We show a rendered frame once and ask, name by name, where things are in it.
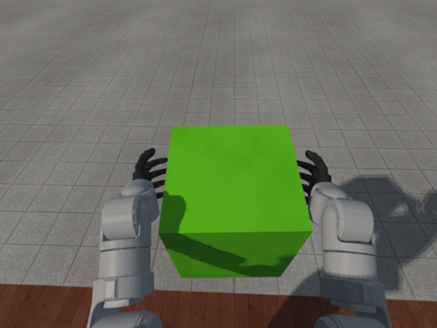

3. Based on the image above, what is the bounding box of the carton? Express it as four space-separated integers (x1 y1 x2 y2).
158 125 313 278

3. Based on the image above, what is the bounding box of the robot right hand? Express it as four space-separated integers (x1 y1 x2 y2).
296 150 331 205

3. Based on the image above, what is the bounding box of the robot left forearm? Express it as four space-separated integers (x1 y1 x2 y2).
87 179 160 328

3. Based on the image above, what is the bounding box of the right robot upper arm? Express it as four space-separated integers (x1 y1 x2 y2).
314 314 386 328

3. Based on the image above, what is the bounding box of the robot right forearm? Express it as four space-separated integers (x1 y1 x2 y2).
308 182 392 328

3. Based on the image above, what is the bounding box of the robot left hand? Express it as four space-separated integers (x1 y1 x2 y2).
132 148 168 199

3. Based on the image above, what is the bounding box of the left robot upper arm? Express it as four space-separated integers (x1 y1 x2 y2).
91 310 163 328

